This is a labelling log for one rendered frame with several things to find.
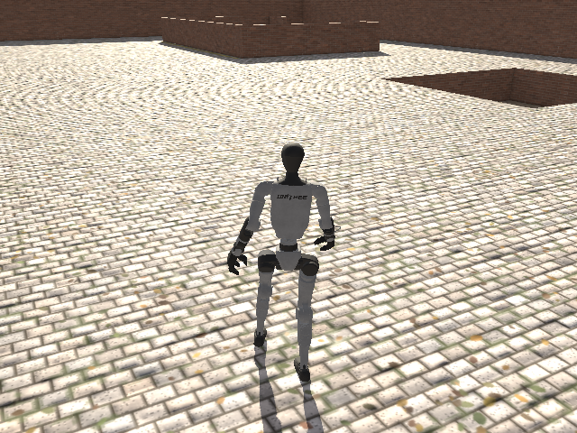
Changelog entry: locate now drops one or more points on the robot left hand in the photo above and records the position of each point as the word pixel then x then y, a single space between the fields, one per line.
pixel 231 261

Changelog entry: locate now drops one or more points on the left robot forearm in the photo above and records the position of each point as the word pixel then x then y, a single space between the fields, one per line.
pixel 242 239

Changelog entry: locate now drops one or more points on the left robot upper arm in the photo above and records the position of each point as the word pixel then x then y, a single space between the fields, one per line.
pixel 263 189

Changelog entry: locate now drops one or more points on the right robot forearm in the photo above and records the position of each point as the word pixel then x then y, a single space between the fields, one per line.
pixel 329 233

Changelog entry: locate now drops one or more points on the left robot shin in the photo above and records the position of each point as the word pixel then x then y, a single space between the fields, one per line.
pixel 262 307

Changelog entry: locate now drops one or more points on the right robot upper arm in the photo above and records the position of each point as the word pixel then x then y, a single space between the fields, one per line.
pixel 322 202

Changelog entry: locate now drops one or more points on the robot left thigh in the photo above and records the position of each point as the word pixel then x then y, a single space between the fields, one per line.
pixel 266 266

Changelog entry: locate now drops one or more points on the robot right hand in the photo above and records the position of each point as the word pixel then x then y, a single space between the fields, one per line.
pixel 325 247

